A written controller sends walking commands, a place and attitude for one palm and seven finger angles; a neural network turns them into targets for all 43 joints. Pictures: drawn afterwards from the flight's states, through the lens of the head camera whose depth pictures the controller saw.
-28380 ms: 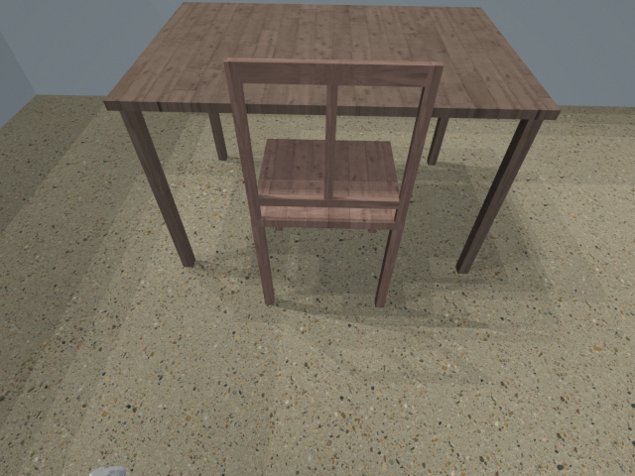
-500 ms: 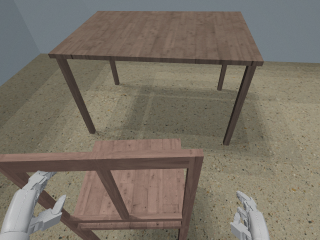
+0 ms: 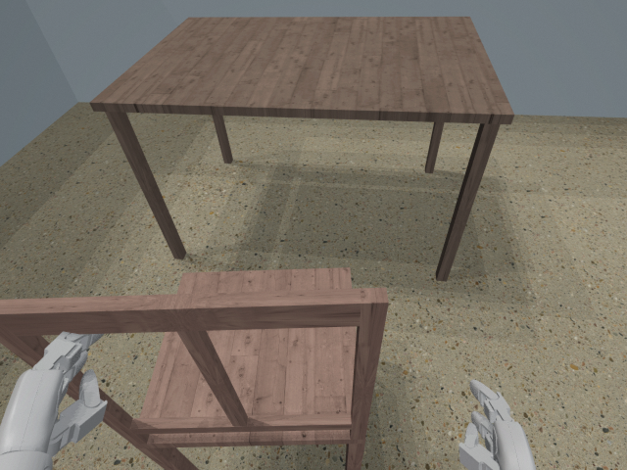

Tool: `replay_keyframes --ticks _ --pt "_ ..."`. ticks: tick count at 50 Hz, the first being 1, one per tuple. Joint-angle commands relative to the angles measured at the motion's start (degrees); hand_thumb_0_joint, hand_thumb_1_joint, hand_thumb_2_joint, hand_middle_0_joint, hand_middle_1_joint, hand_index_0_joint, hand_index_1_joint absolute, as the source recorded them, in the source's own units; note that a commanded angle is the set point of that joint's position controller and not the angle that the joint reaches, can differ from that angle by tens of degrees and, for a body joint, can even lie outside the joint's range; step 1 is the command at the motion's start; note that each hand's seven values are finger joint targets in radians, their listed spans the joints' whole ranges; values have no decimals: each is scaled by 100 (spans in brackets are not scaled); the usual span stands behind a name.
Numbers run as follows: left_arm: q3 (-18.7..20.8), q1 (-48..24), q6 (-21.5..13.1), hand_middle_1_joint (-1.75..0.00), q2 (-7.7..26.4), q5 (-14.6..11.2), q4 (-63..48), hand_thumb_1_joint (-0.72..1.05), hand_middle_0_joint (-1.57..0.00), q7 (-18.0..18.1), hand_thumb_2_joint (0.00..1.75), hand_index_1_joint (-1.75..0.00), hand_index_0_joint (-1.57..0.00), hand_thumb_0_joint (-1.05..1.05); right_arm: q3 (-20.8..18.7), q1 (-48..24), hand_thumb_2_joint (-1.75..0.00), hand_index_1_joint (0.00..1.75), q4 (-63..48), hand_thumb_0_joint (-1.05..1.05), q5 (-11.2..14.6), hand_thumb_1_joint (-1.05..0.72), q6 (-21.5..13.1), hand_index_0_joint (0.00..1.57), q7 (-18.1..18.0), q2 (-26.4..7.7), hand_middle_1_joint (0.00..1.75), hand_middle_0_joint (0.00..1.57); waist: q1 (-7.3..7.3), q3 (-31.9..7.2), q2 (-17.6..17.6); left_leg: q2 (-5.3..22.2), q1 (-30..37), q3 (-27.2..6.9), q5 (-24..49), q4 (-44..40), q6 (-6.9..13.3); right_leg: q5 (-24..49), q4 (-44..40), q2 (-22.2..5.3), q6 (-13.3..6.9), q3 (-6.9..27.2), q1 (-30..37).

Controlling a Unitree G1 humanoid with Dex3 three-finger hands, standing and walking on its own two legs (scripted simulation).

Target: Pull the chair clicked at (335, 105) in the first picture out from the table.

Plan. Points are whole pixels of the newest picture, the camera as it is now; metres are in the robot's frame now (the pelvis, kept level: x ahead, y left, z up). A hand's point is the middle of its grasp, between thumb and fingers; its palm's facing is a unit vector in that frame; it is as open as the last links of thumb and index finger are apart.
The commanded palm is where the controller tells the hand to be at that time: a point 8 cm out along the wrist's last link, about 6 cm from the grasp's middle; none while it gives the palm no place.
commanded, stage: step back with the hand held close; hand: left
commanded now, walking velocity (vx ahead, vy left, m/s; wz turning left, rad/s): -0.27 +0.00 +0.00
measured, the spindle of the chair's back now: (219, 382) +0.24 +0.18 -0.06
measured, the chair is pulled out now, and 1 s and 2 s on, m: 0.62 0.61 0.61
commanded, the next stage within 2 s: stop stepping back and stand still in 1.22 s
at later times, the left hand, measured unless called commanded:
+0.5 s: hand (45, 435) +0.11 +0.27 +0.10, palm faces +0.14 -0.81 -0.57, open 6.7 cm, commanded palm +0.06 +0.32 +0.19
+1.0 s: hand out of the picture +0.06 +0.30 +0.19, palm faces +0.39 -0.76 -0.52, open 7.4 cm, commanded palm +0.00 +0.34 +0.19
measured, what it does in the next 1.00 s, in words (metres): walks backwards: right foot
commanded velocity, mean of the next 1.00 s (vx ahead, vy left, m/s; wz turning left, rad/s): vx -0.30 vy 0.00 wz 0.00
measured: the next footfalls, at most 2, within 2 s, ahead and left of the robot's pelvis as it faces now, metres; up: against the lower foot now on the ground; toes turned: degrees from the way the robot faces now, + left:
right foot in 0.98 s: -0.15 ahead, -0.08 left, +0.00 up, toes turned -1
left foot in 1.20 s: -0.11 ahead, +0.16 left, +0.00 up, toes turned -2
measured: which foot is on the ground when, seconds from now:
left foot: down 0.00-1.00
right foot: down 0.00-0.78, up 0.80-0.96, down 0.98-1.00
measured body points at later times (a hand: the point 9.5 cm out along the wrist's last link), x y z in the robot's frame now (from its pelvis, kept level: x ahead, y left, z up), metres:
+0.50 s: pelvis -0.08 +0.02 +0.00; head -0.01 +0.04 +0.44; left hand +0.10 +0.32 +0.13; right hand +0.12 -0.21 -0.08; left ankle -0.01 +0.17 -0.73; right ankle -0.03 -0.10 -0.73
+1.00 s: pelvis -0.15 +0.05 -0.01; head -0.11 +0.07 +0.44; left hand +0.03 +0.34 +0.21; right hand +0.02 -0.18 -0.09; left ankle -0.01 +0.17 -0.73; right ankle -0.19 -0.08 -0.73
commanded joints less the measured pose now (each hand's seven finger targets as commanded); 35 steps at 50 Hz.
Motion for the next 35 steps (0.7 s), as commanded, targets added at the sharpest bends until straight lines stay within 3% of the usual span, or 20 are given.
replay_keyframes --ticks 1,2,3,4,5,6,7,10,11,15,16,20,22,23,26,28,30,32,34,35 --pt "2508 -3011 -1718 -30 2561 -20 -3165 90 -20 269 90 -30 -20 0 -236 -359 -90 30 -1408 0 177 -90 7 20 -18 -668 30 20 -141 -302 981 86 64 134 1492 -469 518 2145 -855 -385 27 636 -431" --pt "2342 -2994 -1725 -30 2359 -26 -2944 90 -20 185 90 -30 -20 0 -317 -457 -90 30 -1310 0 166 -90 155 20 -37 -665 30 20 -281 -191 447 140 -205 110 1519 -384 525 2443 -1022 -497 50 649 -349" --pt "2108 -2636 -1673 -30 1925 -51 -2689 90 -20 134 90 -30 -20 0 -317 -413 -90 30 -1347 0 158 -90 250 20 -14 -613 30 20 -292 -380 120 128 -94 135 1645 -320 478 2574 -1013 -528 49 604 -148" --pt "2022 -2391 -1674 -30 1778 -42 -2671 90 -20 118 90 -30 -20 0 -324 -488 -90 30 -1393 0 143 -90 319 20 7 -594 30 20 -280 -567 84 118 17 187 1842 -218 479 2818 -988 -576 50 601 -39" --pt "2004 -2254 -1700 -30 1739 -34 -2791 90 -20 124 90 -30 -20 0 -335 -513 -90 30 -1423 0 127 -90 400 20 21 -611 30 20 -294 -783 196 140 89 189 2124 -197 470 3049 -896 -608 40 574 120" --pt "2094 -2126 -1752 -30 1881 -40 -2978 90 -20 141 90 -30 -20 0 -350 -558 -90 30 -1467 0 140 -90 463 20 14 -650 30 20 -274 -1129 651 182 246 152 2382 -316 476 3151 -770 -628 38 573 307" --pt "2130 -1826 -1787 -30 1815 -37 -3056 90 -20 179 90 -30 -20 0 -353 -551 -90 30 -1484 0 118 -90 546 20 11 -614 30 20 -262 -1264 788 243 251 119 2816 -338 490 3243 -654 -577 60 470 461" --pt "2289 -1404 -1831 -30 1896 -35 -3385 90 -20 243 90 -30 -20 0 -412 -630 -90 30 -1537 0 90 -90 715 20 32 -614 30 20 -214 -1625 862 394 226 42 3419 -339 503 3286 -480 -501 101 399 651" --pt "2304 -1153 -1817 -30 1887 -53 -3367 90 -20 240 90 -30 -20 0 -437 -707 -90 30 -1530 0 129 -90 749 20 35 -607 30 20 -218 -1689 1007 402 234 9 3428 -407 516 3127 -427 -446 103 397 662" --pt "2481 -796 -1861 -30 1985 -79 -3743 90 -20 277 90 -30 -20 0 -482 -697 -90 30 -1608 0 81 -90 847 20 7 -570 30 20 -193 -1821 813 478 -165 -65 3232 -331 495 3065 -381 -490 81 368 726" --pt "2558 -585 -1876 -30 2032 -94 -3694 90 -20 269 90 -30 -20 0 -519 -766 -90 30 -1557 0 121 -90 842 20 -5 -566 30 20 -201 -1926 984 462 -119 -61 3065 -398 523 2893 -353 -454 89 399 686" --pt "2633 -494 -2004 -30 2036 -101 -3884 90 -20 296 90 -30 -20 0 -510 -624 -90 30 -1547 0 33 -90 780 20 -73 -571 30 20 -201 -1702 869 466 -769 -194 2020 -470 504 2193 -382 -493 68 378 546" --pt "2721 -329 -2112 -30 1999 -90 -3802 90 -20 302 90 -30 -20 0 -489 -571 -90 30 -1485 0 13 -90 703 20 -96 -562 30 20 -208 -1590 1073 508 -1023 -266 1287 -660 550 1481 -379 -401 103 358 436" --pt "2785 -473 -2178 -30 2156 -59 -3919 90 -20 314 90 -30 -20 0 -508 -582 -90 30 -1457 0 -13 -90 664 20 -122 -594 30 20 -216 -1438 974 534 -1331 -307 839 -705 573 1268 -358 -411 135 393 420" --pt "2872 -358 -2360 -30 1903 -15 -3291 90 -20 335 90 -30 -20 0 -516 -538 -90 30 -1275 0 -44 -90 524 20 -138 -537 30 20 -304 -1230 723 320 -1476 -171 -464 -607 531 450 -732 -523 21 704 -41" --pt "2783 -372 -2417 -30 1551 55 -2410 90 -20 363 90 -30 -20 0 -540 -382 -90 30 -1149 0 -120 -90 561 20 -107 -563 30 20 -385 -1013 -12 58 -1171 23 -778 85 380 -397 -1276 -823 -153 984 -948" --pt "2449 -467 -2299 -30 1105 111 -1410 90 -20 345 90 -30 -20 0 -593 -422 -90 30 -989 0 -114 -90 687 20 -33 -571 30 20 -436 -719 -632 -99 -587 289 -542 1163 290 -1053 -1733 -1223 -403 1166 -2157" --pt "2037 -526 -2181 -30 685 112 -674 90 -20 263 90 -30 -20 0 -562 -465 -90 30 -928 0 -73 -90 814 20 55 -537 30 20 -500 -461 -945 -53 -563 294 -426 1263 348 -994 -1689 -1224 -418 896 -2541" --pt "1974 -938 -2131 -30 817 139 -841 90 -20 229 90 -30 -20 0 -572 -593 -90 30 -1036 0 -14 -90 903 20 52 -568 30 20 -516 -235 -1268 95 -867 97 -659 744 415 -1293 -1441 -1013 -262 587 -2615" --pt "1923 -1039 -2112 -30 848 146 -993 90 -20 203 90 -30 -20 0 -551 -619 -90 30 -1154 0 3 -90 934 20 35 -579 30 20 -509 -105 -1137 178 -1087 -52 -1003 337 460 -1652 -1304 -839 -165 534 -2617"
